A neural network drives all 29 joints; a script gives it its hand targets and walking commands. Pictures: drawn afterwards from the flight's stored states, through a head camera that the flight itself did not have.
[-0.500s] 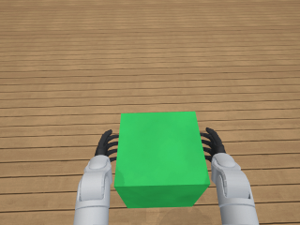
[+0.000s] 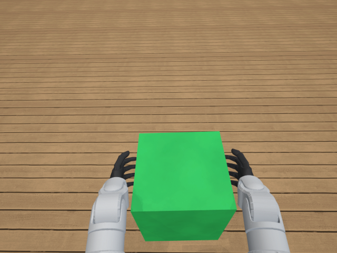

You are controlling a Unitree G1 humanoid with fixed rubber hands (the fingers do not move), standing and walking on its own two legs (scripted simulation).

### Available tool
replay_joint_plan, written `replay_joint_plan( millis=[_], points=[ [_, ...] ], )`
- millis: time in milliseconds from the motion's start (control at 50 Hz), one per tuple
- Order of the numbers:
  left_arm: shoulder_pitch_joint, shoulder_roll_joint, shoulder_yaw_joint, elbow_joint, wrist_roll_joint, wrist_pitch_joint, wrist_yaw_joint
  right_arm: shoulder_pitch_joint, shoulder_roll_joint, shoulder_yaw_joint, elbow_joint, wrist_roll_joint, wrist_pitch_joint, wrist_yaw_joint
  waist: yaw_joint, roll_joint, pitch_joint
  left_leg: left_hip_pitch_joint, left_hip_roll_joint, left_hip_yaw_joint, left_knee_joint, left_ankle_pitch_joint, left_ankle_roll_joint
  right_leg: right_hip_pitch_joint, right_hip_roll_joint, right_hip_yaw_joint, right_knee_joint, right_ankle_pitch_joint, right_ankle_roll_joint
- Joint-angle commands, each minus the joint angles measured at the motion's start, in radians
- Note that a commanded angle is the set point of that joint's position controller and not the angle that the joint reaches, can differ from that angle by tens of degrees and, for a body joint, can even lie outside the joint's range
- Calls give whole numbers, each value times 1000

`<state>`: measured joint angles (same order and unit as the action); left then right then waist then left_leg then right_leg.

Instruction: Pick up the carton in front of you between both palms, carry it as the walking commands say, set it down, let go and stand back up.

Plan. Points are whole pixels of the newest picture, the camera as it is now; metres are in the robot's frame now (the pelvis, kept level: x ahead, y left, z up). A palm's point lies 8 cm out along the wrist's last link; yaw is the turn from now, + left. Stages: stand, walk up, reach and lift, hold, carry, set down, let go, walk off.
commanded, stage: carry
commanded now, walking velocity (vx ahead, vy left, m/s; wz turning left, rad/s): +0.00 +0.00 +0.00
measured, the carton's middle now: (180, 189) +0.32 +0.00 -0.05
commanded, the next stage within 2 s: hold in 1.60 s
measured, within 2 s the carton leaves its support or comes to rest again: neither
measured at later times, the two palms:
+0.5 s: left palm (111, 190) +0.28 +0.17 +0.03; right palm (237, 188) +0.28 -0.13 +0.03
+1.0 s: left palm (106, 206) +0.23 +0.17 +0.04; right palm (243, 205) +0.23 -0.13 +0.04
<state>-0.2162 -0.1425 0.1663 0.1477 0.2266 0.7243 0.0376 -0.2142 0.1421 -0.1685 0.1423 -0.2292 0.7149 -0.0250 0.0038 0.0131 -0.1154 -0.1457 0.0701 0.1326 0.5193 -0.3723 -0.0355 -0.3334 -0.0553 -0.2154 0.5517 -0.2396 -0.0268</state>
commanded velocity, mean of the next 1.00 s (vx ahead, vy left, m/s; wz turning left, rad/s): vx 0.00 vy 0.00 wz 0.00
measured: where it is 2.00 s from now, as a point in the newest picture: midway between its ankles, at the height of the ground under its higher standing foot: outside the picture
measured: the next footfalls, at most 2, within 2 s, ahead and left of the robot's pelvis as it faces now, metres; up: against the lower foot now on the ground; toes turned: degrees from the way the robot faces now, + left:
none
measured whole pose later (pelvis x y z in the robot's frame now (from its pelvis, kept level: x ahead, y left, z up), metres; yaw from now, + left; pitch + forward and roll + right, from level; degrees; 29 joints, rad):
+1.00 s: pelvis -0.06 +0.02 +0.00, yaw +0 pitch +1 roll +0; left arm -0.24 -0.15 0.19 0.21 0.25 0.74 0.03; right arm -0.24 0.15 -0.19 0.20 -0.25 0.73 -0.02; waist 0.00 0.01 -0.10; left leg -0.17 0.03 0.15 0.52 -0.37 0.02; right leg -0.34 -0.09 -0.20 0.52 -0.19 -0.01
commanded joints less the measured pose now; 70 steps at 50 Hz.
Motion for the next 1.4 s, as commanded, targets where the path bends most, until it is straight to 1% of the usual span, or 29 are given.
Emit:
replay_joint_plan(
  millis=[0, 40, 80, 120, 160, 200, 340, 400, 480, 580, 820, 1020, 1380],
  points=[
    [-418, -850, -556, -65, -238, -35, -222, -392, 848, 540, -39, 229, -24, 212, -7, 3, -271, 34, 83, -37, -34, 704, 1, 238, -105, 89, 18, 706, -7],
    [-436, -858, -561, -74, -243, -37, -220, -414, 857, 547, -45, 236, -27, 213, -7, 19, -261, 63, 92, -41, -36, 769, 6, 217, -93, 80, 7, 633, 2],
    [-439, -860, -563, -77, -244, -37, -219, -419, 859, 550, -47, 239, -27, 215, -8, 26, -262, 74, 97, -42, -33, 805, 10, 222, -86, 74, -2, 602, 5],
    [-435, -860, -562, -77, -242, -35, -218, -414, 858, 551, -47, 240, -26, 215, -9, 21, -271, 67, 95, -40, -27, 799, 12, 247, -88, 75, -2, 628, 3],
    [-430, -860, -563, -78, -241, -33, -218, -409, 858, 553, -48, 239, -24, 216, -10, 10, -282, 55, 90, -37, -25, 764, 12, 271, -97, 81, 4, 676, -3],
    [-427, -861, -564, -80, -241, -31, -218, -408, 859, 556, -52, 241, -23, 216, -10, 5, -286, 54, 88, -37, -31, 734, 13, 273, -104, 86, 8, 690, -7],
    [-428, -861, -563, -82, -240, -29, -219, -409, 859, 557, -54, 239, -21, 217, -10, 26, -273, 83, 105, -44, -25, 790, 30, 219, -97, 77, 17, 550, 3],
    [-431, -863, -563, -79, -240, -29, -221, -405, 860, 554, -50, 236, -20, 218, -10, 24, -274, 69, 106, -44, -16, 748, 36, 218, -105, 82, 27, 526, 0],
    [-450, -871, -568, -84, -246, -32, -225, -420, 870, 560, -60, 238, -23, 219, -10, 19, -261, 39, 103, -47, -17, 638, 47, 198, -111, 89, 24, 443, 0],
    [-470, -877, -569, -79, -251, -33, -228, -447, 877, 565, -60, 243, -25, 219, -8, -2, -242, 9, 92, -54, -41, 496, 51, 200, -120, 101, -1, 430, -1],
    [-486, -884, -524, -12, -229, -27, -236, -466, 886, 523, 7, 220, -19, 228, -4, -4, -198, -49, 89, -72, -93, 299, 62, 177, -123, 117, -61, 288, 3],
    [-505, -899, -524, -8, -233, -28, -242, -483, 902, 523, 11, 221, -20, 233, -4, -8, -202, -73, 86, -80, -102, 239, 69, 169, -124, 125, -79, 248, 4],
    [-499, -898, -525, -13, -234, -27, -243, -480, 906, 528, 5, 225, -17, 232, -5, -9, -217, -87, 86, -85, -94, 245, 72, 161, -127, 126, -79, 254, 7]
  ],
)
